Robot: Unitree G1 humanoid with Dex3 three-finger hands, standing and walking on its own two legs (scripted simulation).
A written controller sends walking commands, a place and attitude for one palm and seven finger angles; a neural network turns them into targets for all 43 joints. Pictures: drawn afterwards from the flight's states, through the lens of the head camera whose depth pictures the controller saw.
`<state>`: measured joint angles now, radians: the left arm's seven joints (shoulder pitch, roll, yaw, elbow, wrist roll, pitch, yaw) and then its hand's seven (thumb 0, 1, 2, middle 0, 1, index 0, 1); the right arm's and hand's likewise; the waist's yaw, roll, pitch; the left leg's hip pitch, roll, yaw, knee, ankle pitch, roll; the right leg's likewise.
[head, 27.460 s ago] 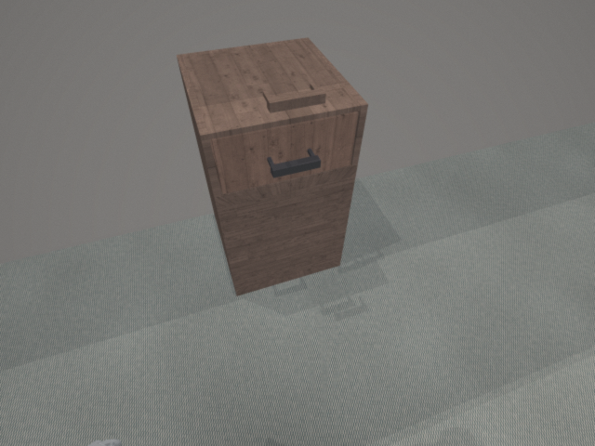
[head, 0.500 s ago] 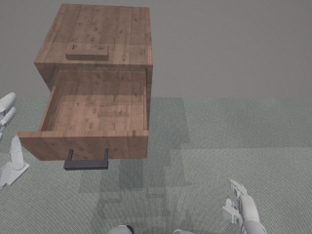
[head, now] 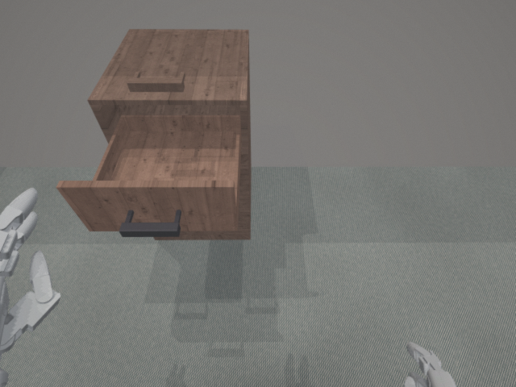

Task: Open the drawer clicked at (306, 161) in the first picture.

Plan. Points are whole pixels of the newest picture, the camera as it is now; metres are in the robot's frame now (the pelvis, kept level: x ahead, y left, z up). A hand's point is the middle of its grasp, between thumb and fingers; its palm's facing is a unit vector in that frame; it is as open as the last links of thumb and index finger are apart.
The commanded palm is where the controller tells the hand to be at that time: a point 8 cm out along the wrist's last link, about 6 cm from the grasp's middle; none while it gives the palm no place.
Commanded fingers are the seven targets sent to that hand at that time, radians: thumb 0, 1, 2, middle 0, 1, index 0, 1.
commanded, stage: stop stepping back and stand still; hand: left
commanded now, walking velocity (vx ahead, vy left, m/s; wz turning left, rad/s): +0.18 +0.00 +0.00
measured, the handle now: (152, 221) +0.49 +0.25 -0.14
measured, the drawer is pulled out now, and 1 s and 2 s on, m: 0.30 0.30 0.30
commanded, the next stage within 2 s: let the arm hang, fingers relaxed in 0.34 s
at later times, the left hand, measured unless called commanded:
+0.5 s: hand (60, 325) +0.18 +0.23 +0.11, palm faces +0.28 -0.82 -0.50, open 7.4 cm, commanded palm none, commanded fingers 0.00 0.90 0.90 -0.20 -0.30 -0.20 -0.30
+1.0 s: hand out of the picture -0.06 +0.17 -0.17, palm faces +0.04 -0.98 -0.21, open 7.3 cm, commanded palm none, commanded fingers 0.00 0.90 0.90 -0.20 -0.30 -0.20 -0.30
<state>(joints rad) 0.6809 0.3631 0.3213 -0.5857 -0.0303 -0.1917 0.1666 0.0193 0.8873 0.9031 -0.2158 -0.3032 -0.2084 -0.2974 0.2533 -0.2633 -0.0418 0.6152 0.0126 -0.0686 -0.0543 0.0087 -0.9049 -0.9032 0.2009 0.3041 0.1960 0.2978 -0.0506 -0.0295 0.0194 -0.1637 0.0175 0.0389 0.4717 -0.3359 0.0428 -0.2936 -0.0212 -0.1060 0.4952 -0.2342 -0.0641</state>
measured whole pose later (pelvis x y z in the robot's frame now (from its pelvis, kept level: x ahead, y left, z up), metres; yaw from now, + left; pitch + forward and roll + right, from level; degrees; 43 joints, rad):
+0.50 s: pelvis -0.02 -0.01 -0.02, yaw +1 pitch +0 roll +2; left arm 0.51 0.39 0.26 -0.37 0.02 -0.16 0.10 0.01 0.89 0.90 -0.21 -0.30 -0.20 -0.30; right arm 0.24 -0.15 0.00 0.68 -0.01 -0.11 0.00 0.01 -0.90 -0.90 0.20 0.30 0.20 0.30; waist 0.00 -0.01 -0.01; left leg -0.28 0.00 0.02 0.60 -0.32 -0.02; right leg -0.34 -0.02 -0.06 0.65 -0.28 -0.03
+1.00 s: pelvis -0.01 -0.01 +0.00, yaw +1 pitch -2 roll +0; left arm 0.33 0.18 0.02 1.12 0.01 0.02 0.02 0.00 0.94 0.90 -0.20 -0.30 -0.20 -0.29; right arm 0.32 -0.14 0.00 1.08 -0.01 0.03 -0.05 0.00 -0.91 -0.90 0.20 0.30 0.19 0.30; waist 0.00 0.01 0.11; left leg -0.16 0.04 0.03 0.44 -0.25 -0.02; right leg -0.15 0.04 -0.08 0.40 -0.21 -0.06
